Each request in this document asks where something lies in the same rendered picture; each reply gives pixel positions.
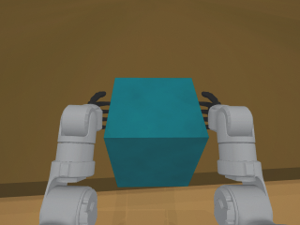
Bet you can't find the left robot upper arm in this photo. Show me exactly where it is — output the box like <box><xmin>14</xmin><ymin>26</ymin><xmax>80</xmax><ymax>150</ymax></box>
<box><xmin>38</xmin><ymin>185</ymin><xmax>98</xmax><ymax>225</ymax></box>

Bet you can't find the left robot forearm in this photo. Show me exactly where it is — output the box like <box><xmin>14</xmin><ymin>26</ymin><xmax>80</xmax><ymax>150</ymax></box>
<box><xmin>39</xmin><ymin>104</ymin><xmax>103</xmax><ymax>223</ymax></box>

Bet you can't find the carton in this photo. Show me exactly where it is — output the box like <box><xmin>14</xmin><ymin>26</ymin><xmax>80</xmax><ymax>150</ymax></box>
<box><xmin>103</xmin><ymin>78</ymin><xmax>209</xmax><ymax>188</ymax></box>

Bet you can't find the left robot hand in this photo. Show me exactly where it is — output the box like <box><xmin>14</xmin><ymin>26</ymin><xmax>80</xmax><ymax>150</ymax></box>
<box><xmin>87</xmin><ymin>91</ymin><xmax>111</xmax><ymax>129</ymax></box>

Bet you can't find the right robot forearm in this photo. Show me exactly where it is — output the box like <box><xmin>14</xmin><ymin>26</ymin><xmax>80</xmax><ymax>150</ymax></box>
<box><xmin>208</xmin><ymin>104</ymin><xmax>273</xmax><ymax>219</ymax></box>

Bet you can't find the right robot hand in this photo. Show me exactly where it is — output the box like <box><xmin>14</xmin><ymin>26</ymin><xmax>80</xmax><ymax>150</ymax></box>
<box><xmin>199</xmin><ymin>91</ymin><xmax>221</xmax><ymax>129</ymax></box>

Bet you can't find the right robot upper arm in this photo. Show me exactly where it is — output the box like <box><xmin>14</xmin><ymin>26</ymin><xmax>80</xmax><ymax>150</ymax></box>
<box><xmin>214</xmin><ymin>185</ymin><xmax>287</xmax><ymax>225</ymax></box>

